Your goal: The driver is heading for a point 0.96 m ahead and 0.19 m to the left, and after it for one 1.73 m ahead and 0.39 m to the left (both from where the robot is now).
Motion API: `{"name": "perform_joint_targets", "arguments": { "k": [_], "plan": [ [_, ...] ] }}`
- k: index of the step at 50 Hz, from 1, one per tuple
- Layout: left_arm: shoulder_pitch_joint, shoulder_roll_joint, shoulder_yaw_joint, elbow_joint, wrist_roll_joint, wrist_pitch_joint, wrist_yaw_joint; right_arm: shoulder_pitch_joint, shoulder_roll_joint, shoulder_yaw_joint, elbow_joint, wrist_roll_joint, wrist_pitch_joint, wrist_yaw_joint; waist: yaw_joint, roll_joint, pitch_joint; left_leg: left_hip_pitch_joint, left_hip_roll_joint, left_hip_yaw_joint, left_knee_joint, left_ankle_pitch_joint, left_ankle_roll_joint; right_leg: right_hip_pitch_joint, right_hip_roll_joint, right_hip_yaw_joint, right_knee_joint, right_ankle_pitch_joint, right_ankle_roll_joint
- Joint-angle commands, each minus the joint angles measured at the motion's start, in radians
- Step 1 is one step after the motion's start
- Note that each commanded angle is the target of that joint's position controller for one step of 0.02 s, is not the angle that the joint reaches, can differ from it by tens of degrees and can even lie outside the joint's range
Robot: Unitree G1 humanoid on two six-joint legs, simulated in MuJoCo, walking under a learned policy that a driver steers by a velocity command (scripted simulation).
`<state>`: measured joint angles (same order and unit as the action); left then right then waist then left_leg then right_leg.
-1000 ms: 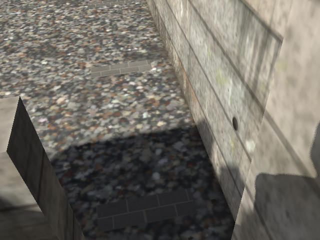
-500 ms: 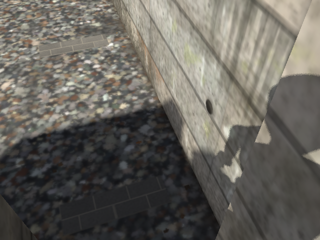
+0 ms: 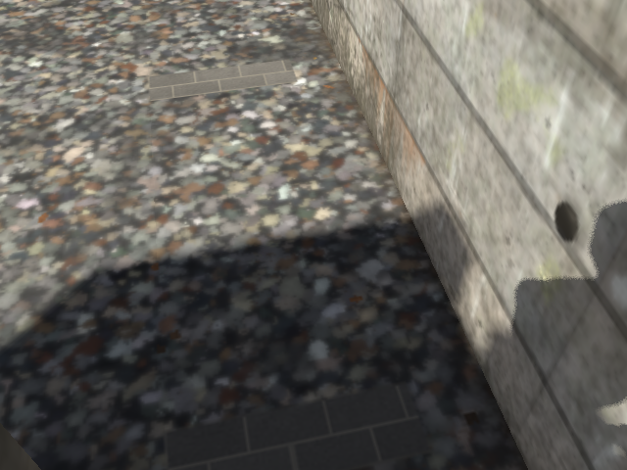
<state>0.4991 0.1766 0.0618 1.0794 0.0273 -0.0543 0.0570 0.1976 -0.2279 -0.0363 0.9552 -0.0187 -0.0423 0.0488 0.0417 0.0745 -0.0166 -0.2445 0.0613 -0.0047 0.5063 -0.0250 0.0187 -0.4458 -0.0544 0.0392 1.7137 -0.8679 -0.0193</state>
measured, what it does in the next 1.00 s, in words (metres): goes down: right foot 0.20 m lower, then left foot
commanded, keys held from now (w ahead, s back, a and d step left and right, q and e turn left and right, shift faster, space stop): w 1.00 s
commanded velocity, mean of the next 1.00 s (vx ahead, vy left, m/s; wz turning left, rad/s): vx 0.45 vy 0.15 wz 0.00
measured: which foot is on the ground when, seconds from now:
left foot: down 0.00-0.48, up 0.50-0.84, down 0.86-1.00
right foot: up 0.00-0.48, down 0.50-0.88, up 0.90-1.00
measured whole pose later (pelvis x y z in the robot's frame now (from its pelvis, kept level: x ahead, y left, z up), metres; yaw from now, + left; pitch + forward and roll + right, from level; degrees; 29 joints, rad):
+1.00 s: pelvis +0.61 +0.09 -0.24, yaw -2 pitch -1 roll +0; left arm 0.29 0.19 0.06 0.92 0.02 -0.04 -0.02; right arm 0.14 -0.24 -0.04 0.96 -0.03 -0.07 0.00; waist 0.03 -0.01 0.07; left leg -0.33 -0.04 0.07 0.56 -0.22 0.08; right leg -0.38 -0.02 -0.01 1.25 -0.42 -0.07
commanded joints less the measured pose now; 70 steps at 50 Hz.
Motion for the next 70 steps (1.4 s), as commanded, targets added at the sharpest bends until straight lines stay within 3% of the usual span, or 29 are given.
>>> {"name": "perform_joint_targets", "arguments": {
  "k": [1,3,4,6,8,10,11,14,18,20,23,25,26,27,28,29,30,32,35,40,43,45,47,52,54,62,66,68,70],
  "plan": [
    [0.032,0.007,0.016,-0.104,-0.014,-0.003,-0.009,0.515,-0.192,-0.03,0.167,-0.03,-0.006,0.039,-0.102,0.285,0.016,0.602,0.229,-0.152,0.233,1.301,0.018,-0.781,0.128,-0.051,0.577,0.048,-0.107],
    [0.021,0.026,0.02,-0.071,0.001,0.01,-0.012,0.435,-0.12,-0.009,0.128,-0.023,-0.008,0.029,-0.093,0.154,-0.028,0.385,0.224,-0.221,0.119,0.537,0.096,-0.728,0.05,-0.035,0.41,0.294,-0.114],
    [-0.048,-0.02,0.006,-0.106,0.032,0.02,-0.023,0.42,-0.186,-0.028,0.156,-0.023,-0.004,0.003,-0.084,0.196,-0.021,0.295,0.344,-0.399,0.055,0.113,0.232,-0.799,0.002,0.054,0.354,0.378,-0.108],
    [-0.241,0.012,0.004,-0.137,0.027,0.052,-0.038,0.296,-0.032,0.03,0.148,-0.017,-0.006,-0.021,-0.035,0.054,0.198,-0.051,0.263,-0.396,-0.098,-0.275,0.242,-0.77,-0.076,0.014,0.003,0.631,-0.02],
    [-0.234,0.019,-0.01,-0.117,0.046,0.064,-0.068,0.241,-0.051,0.04,0.12,-0.004,-0.011,-0.05,0.022,-0.079,0.216,-0.381,0.164,-0.262,-0.145,-0.182,0.184,-0.325,-0.075,-0.026,-0.489,0.933,0.02],
    [-0.175,0.019,-0.013,-0.062,0.068,0.093,-0.083,0.359,-0.12,0.018,0.185,0.017,-0.044,-0.063,0.0,0.011,0.101,-0.107,0.145,-0.295,-0.045,-0.07,0.156,-0.38,-0.059,0.033,-0.41,1.045,-0.018],
    [-0.282,0.06,-0.003,-0.102,0.027,0.079,-0.086,0.446,-0.078,0.028,0.208,0.021,-0.049,-0.07,-0.029,-0.064,0.142,0.089,0.14,-0.288,0.087,-0.096,0.139,-0.587,-0.049,0.095,-0.522,1.063,-0.039],
    [-0.474,0.034,-0.028,-0.147,0.01,0.044,-0.108,0.421,-0.045,0.038,0.19,0.025,-0.049,-0.066,-0.079,-0.135,0.182,-0.058,0.07,-0.192,0.111,-0.198,0.105,-0.305,-0.007,-0.034,-0.949,1.329,-0.066],
    [-0.621,0.04,-0.044,-0.145,-0.055,0.06,-0.081,0.474,-0.021,0.035,0.224,0.0,-0.047,-0.069,-0.168,0.067,0.283,-0.074,0.024,-0.164,0.208,-0.134,0.127,-0.172,0.012,-0.058,-1.073,1.245,-0.066],
    [-0.584,0.082,-0.026,-0.141,-0.059,0.003,-0.058,0.514,-0.024,0.011,0.209,-0.018,-0.04,-0.074,-0.216,-0.015,0.337,0.024,0.017,-0.158,0.301,0.089,0.143,-0.186,0.023,-0.091,-1.223,1.146,-0.046],
    [-0.413,0.078,-0.016,-0.082,-0.015,-0.032,-0.041,0.604,-0.019,-0.004,0.228,-0.03,-0.027,-0.074,-0.229,-0.036,0.241,0.131,-0.035,-0.122,0.579,0.193,0.187,0.041,0.042,-0.137,-1.46,1.182,-0.023],
    [-0.079,0.164,0.026,-0.008,0.02,-0.014,-0.048,0.473,-0.047,-0.027,0.217,-0.006,-0.023,-0.083,-0.006,-0.021,0.086,-0.206,-0.109,-0.039,1.055,-0.17,0.175,0.611,-0.061,-0.072,-1.535,1.266,-0.049],
    [0.055,0.2,0.034,0.006,0.018,-0.004,-0.066,0.36,-0.005,-0.025,0.157,0.016,-0.029,-0.075,0.077,-0.116,-0.026,-0.573,-0.195,0.01,1.418,-0.816,0.149,0.967,-0.181,0.036,-1.235,1.497,-0.148],
    [0.044,0.218,0.029,0.005,0.004,-0.012,-0.081,0.414,0.009,-0.006,0.108,0.031,-0.036,-0.088,0.019,-0.173,-0.195,-0.733,-0.117,-0.069,1.39,-0.816,0.157,1.117,-0.318,0.119,-1.002,1.65,-0.177],
    [0.012,0.225,0.04,-0.016,-0.016,-0.005,-0.074,0.326,-0.019,-0.006,0.061,0.027,-0.035,-0.087,0.076,-0.298,-0.277,-0.924,-0.069,-0.071,1.443,-0.744,0.147,1.169,-0.384,0.282,-1.078,1.166,-0.329],
    [0.006,0.224,0.048,-0.021,-0.015,0.003,-0.05,0.231,-0.044,-0.005,0.02,0.008,-0.028,-0.083,0.075,-0.324,-0.278,-0.932,-0.067,-0.048,1.455,-0.619,0.114,1.006,-0.431,0.447,-1.296,0.623,-0.39],
    [-0.13,0.09,0.013,-0.058,-0.004,-0.021,-0.034,0.144,-0.118,-0.039,0.002,-0.018,-0.043,-0.07,0.024,-0.068,-0.168,-0.833,-0.041,-0.152,1.169,-0.306,0.083,0.784,-0.371,0.349,-1.365,0.556,-0.304],
    [-0.218,0.083,-0.008,-0.066,-0.017,-0.05,-0.01,0.184,0.008,-0.022,0.039,-0.042,-0.015,-0.033,-0.098,-0.04,0.042,-0.537,0.021,-0.148,0.772,-0.175,0.002,0.314,-0.306,0.226,-1.389,0.929,-0.265],
    [-0.224,0.058,-0.024,-0.081,-0.033,-0.074,-0.028,0.164,0.093,0.03,0.011,-0.03,-0.024,0.0,-0.073,-0.233,0.064,-0.237,-0.009,0.001,0.32,0.052,0.037,0.121,-0.12,-0.033,-1.405,1.17,-0.153],
    [-0.162,0.136,0.018,-0.109,-0.06,-0.063,-0.051,-0.043,-0.016,0.02,-0.05,-0.066,-0.021,0.028,-0.032,-0.225,0.108,-0.127,-0.052,0.094,0.163,0.019,0.093,0.239,-0.181,0.01,-1.406,1.21,-0.099],
    [-0.157,0.179,0.038,-0.125,-0.004,-0.031,-0.074,0.175,-0.105,-0.016,0.034,-0.053,-0.037,0.02,-0.145,-0.157,-0.008,0.13,-0.111,0.102,0.043,-0.043,0.143,0.267,-0.106,-0.08,-1.024,1.399,-0.065],
    [0.01,0.014,0.002,-0.177,-0.037,-0.017,-0.09,0.278,-0.255,-0.057,0.042,-0.053,-0.036,-0.006,-0.122,0.212,-0.244,0.534,0.328,-0.499,-0.073,0.051,0.343,-0.122,0.113,-0.139,-0.306,0.305,-0.031],
    [-0.201,0.106,0.018,-0.238,-0.002,0.0,-0.073,0.169,-0.16,-0.032,0.016,0.002,-0.008,-0.048,-0.146,0.056,-0.073,0.403,0.236,-0.408,-0.17,-0.219,0.281,-0.335,0.046,-0.022,-0.251,0.405,-0.069],
    [-0.193,0.057,-0.007,-0.236,0.008,0.021,-0.07,0.09,-0.098,-0.02,0.036,0.001,-0.066,-0.08,-0.02,-0.013,0.039,0.112,0.135,-0.196,-0.271,0.188,0.256,-0.083,-0.014,-0.04,-0.648,0.464,-0.029],
    [-0.185,0.042,-0.009,-0.195,0.002,0.056,-0.056,0.112,-0.124,-0.028,0.022,0.002,-0.115,-0.053,-0.028,-0.118,0.043,0.203,0.234,-0.25,-0.268,0.451,0.24,-0.143,-0.008,0.004,-0.699,0.54,-0.005],
    [-0.412,0.06,-0.03,-0.251,-0.008,0.04,-0.038,0.131,-0.068,0.019,0.084,0.028,-0.069,-0.077,-0.072,0.014,0.068,0.16,0.061,0.022,-0.222,0.7,0.095,-0.004,0.037,-0.102,-1.033,0.863,0.011],
    [-0.278,0.103,-0.03,-0.202,-0.006,0.022,-0.009,0.105,-0.116,0.015,0.108,0.022,-0.074,-0.084,-0.033,0.035,0.022,0.215,0.079,-0.013,-0.091,0.805,0.097,0.137,0.072,-0.1,-1.144,0.809,-0.035],
    [-0.144,0.149,-0.012,-0.146,0.022,-0.018,-0.004,0.095,-0.112,0.021,0.1,0.047,-0.078,-0.088,0.016,-0.035,-0.03,0.156,0.006,-0.007,0.094,0.518,0.07,0.361,-0.004,-0.045,-1.278,1.207,-0.051],
    [-0.058,0.18,-0.007,-0.133,0.016,-0.011,-0.021,0.363,-0.004,0.042,0.177,0.083,-0.038,-0.094,-0.026,-0.317,-0.296,-0.017,-0.16,-0.009,0.518,-0.574,0.021,0.626,-0.375,0.332,-1.256,1.835,-0.326]
  ]
}}
Velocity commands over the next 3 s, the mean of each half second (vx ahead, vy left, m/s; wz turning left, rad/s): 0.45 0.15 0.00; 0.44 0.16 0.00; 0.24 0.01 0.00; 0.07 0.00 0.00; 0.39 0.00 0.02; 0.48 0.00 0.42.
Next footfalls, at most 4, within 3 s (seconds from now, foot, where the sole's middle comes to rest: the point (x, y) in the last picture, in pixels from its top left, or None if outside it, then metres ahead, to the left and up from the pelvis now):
0.50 right None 0.41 -0.05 -1.01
0.86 left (280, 442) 0.70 0.16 -1.01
1.36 right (347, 363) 0.94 -0.01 -1.01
1.62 left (265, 389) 0.85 0.22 -1.01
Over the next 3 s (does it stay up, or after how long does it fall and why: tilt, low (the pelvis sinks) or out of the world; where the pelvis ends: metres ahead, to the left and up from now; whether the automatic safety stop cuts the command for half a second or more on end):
stays up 1.32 0.21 -0.23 its command is cut before an obstacle from the start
